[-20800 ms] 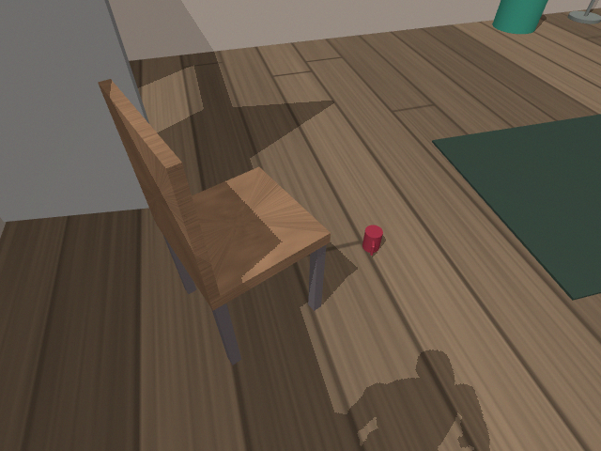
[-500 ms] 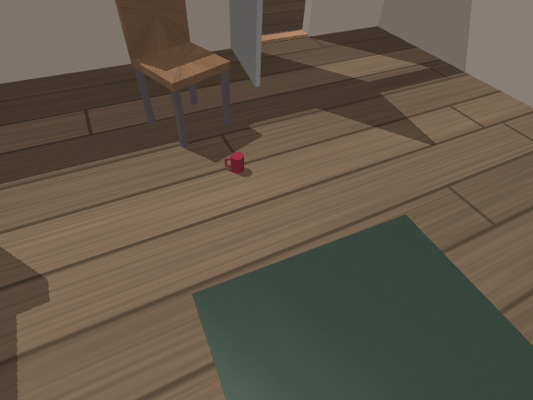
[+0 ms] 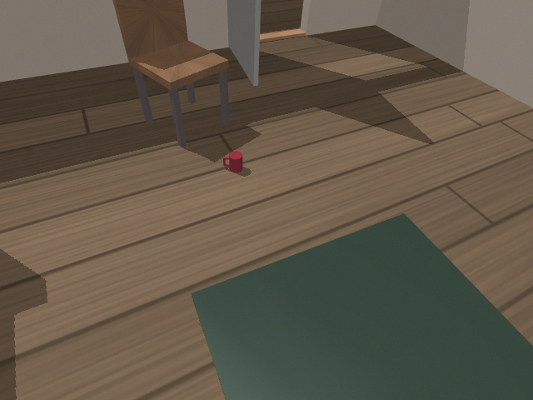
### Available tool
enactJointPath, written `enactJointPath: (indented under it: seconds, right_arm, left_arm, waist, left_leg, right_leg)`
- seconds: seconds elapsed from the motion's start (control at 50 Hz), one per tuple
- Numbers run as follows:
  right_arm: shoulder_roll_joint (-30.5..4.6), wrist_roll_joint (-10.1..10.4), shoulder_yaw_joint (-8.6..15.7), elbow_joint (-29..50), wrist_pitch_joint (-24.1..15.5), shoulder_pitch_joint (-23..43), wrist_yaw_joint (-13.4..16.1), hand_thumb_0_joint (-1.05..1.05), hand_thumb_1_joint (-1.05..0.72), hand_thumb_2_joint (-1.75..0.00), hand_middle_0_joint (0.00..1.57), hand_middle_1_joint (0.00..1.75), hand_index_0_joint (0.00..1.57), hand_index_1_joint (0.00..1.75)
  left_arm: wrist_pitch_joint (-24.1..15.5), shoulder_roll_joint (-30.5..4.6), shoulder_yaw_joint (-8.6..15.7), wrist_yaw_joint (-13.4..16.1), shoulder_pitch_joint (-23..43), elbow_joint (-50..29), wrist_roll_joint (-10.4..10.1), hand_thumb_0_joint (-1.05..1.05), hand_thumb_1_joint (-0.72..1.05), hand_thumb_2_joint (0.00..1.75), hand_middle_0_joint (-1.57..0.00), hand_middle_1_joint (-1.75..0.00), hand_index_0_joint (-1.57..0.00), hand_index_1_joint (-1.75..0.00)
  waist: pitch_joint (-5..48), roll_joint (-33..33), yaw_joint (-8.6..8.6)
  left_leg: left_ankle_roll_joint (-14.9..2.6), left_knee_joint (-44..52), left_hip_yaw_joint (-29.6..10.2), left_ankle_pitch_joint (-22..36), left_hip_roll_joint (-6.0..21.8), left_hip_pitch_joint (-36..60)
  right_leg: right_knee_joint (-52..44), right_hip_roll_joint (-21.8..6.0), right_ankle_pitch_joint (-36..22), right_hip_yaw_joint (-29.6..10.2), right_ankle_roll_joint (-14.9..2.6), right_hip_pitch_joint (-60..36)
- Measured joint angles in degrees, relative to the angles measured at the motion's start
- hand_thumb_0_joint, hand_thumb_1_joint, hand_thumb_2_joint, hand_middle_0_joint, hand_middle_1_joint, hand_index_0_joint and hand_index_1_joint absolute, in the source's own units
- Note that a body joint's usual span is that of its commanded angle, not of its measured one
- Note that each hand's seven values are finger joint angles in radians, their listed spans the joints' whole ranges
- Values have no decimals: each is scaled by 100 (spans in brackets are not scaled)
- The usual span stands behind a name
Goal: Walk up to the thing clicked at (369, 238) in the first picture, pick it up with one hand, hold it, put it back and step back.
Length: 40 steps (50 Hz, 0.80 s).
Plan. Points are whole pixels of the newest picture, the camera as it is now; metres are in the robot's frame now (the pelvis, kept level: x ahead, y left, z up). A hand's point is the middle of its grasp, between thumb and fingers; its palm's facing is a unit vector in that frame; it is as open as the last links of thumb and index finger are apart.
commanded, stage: stand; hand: left
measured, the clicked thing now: (232, 161) +1.48 +0.20 -0.74
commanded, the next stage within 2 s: walk up in 0.68 s
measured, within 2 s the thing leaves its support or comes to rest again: neither
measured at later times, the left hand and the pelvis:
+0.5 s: hand out of the picture +0.07 +0.25 -0.17, palm faces -0.01 -0.95 -0.32, open 7.4 cm; pelvis +0.01 +0.00 +0.00, yaw +0 degrees
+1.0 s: hand out of the picture +0.15 +0.24 -0.14, palm faces -0.03 -0.91 -0.41, open 7.4 cm; pelvis +0.06 -0.06 -0.01, yaw -1 degrees
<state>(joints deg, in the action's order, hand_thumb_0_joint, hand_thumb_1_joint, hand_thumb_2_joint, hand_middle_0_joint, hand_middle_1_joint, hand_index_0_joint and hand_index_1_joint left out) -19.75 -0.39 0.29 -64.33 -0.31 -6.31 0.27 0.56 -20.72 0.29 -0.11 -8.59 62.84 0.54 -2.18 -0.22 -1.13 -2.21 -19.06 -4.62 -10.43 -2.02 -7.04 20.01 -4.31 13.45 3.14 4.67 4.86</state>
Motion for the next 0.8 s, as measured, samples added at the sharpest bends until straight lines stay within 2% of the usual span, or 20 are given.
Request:
enactJointPath:
  seconds: [0.68, 0.7, 0.74, 0.8]
  right_arm:
    - [1, -7, -1, 75, -13, -21, 20, 1, -90, -90, 21, 30, 20, 30]
    - [3, -25, 67, 118, -19, -54, -29, 1, -90, -90, 21, 30, 20, 30]
    - [23, -83, 223, 237, -106, -171, -142, 1, -90, -90, 21, 30, 20, 30]
    - [38, -122, 356, 379, -217, -434, -213, 1, -90, -90, 21, 30, 20, 30]
  left_arm:
    - [4, 12, -19, 17, -13, -77, 6, 1, 90, 90, -21, -30, -20, -30]
    - [1, 7, 29, -39, -43, -111, 30, 1, 90, 90, -21, -30, -20, -30]
    - [8, -73, 149, -168, -117, -173, 97, 1, 90, 90, -21, -30, -20, -30]
    - [39, -278, 287, -285, -154, -227, 154, 1, 90, 90, -21, -30, -20, -30]
  waist:
    - [-6, -2, -3]
    - [7, 4, 6]
    - [47, -35, 33]
    - [93, -146, 116]
  left_leg:
    - [-21, -49, 55, -64, 1, 30]
    - [-29, -92, 51, -92, 5, 0]
    - [-93, -182, 59, -208, -12, -54]
    - [-145, -130, 19, -405, -56, -28]
  right_leg:
    - [0, -1, 20, -52, 25, -33]
    - [185, 1, 284, -35, -97, 50]
    - [1164, 31, 965, -71, -356, 473]
    - [2458, 140, 1102, -211, -569, 1210]
